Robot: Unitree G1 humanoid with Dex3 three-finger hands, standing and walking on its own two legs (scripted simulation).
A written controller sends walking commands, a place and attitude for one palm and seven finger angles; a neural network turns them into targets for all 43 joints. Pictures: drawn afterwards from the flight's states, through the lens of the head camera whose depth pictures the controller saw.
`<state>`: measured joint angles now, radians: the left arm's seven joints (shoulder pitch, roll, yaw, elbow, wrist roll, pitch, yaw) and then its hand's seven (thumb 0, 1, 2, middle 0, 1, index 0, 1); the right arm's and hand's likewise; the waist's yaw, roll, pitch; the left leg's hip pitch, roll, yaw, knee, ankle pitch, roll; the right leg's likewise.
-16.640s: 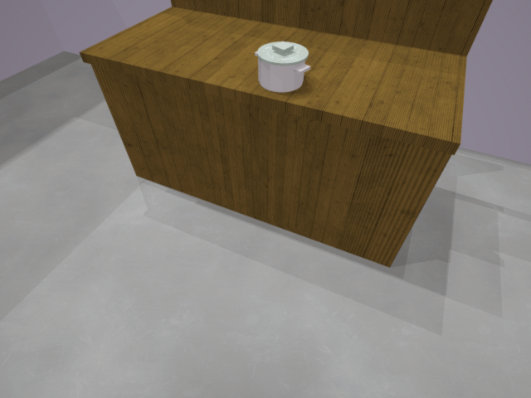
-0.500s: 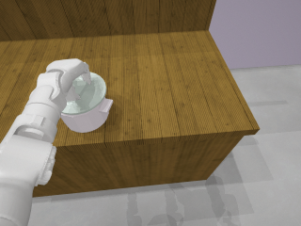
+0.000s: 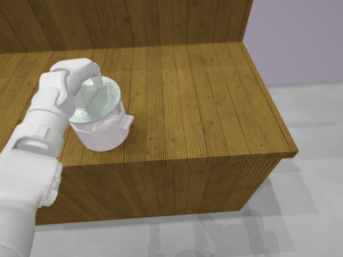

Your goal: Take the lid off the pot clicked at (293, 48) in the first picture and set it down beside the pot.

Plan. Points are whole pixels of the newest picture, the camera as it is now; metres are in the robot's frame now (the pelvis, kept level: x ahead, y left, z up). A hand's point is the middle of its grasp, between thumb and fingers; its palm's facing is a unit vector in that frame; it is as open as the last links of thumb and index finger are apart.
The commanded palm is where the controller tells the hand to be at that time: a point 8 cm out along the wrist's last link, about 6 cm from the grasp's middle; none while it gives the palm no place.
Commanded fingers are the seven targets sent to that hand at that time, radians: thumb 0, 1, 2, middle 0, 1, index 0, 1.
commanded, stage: lift the lid straight up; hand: left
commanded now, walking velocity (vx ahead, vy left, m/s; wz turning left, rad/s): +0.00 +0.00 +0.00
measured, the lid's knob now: (86, 93) +0.50 +0.20 +0.11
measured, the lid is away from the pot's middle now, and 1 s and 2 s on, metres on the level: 0.01 0.01 0.11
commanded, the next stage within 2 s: move the lid sideways beside the pot in 1.08 s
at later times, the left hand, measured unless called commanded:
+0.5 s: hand (77, 77) +0.48 +0.19 +0.17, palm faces -0.31 -0.05 -0.95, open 8.5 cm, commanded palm +0.49 +0.19 +0.24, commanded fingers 0.00 0.51 1.06 -0.76 -1.10 -0.77 -1.10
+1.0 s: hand (69, 62) +0.49 +0.20 +0.21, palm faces -0.29 -0.05 -0.96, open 8.5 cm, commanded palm +0.48 +0.19 +0.27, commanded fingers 0.00 0.51 1.06 -0.76 -1.10 -0.77 -1.10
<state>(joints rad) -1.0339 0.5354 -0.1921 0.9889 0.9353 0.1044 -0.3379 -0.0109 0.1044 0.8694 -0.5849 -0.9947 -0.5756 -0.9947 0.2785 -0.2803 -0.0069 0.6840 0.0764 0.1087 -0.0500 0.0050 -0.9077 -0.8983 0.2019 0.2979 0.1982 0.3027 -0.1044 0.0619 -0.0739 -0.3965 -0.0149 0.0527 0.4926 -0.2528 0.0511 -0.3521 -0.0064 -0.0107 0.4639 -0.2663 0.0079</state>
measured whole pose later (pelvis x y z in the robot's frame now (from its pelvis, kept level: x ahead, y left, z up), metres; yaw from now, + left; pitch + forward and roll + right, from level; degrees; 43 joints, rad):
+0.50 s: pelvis -0.01 +0.01 +0.00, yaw +0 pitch +9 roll -1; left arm -1.17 0.55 -0.20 1.05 0.95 0.11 -0.39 -0.01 0.10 0.87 -0.59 -1.00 -0.58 -0.99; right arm 0.33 -0.28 0.01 0.71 0.07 0.04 -0.06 0.01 -0.91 -0.90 0.20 0.30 0.20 0.30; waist -0.12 0.05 -0.06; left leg -0.39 -0.03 0.06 0.47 -0.23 0.06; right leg -0.35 -0.02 0.00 0.45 -0.25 0.02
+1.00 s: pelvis +0.00 +0.01 +0.00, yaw +0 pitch +9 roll -1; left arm -1.24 0.56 -0.21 1.02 0.97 0.18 -0.47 -0.01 0.10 0.87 -0.59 -1.00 -0.58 -0.99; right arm 0.30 -0.28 0.00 0.68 0.06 0.06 -0.04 0.01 -0.91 -0.90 0.20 0.30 0.20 0.30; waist -0.11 0.06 -0.07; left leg -0.37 -0.03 0.05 0.44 -0.22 0.06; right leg -0.33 -0.02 -0.01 0.42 -0.24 0.02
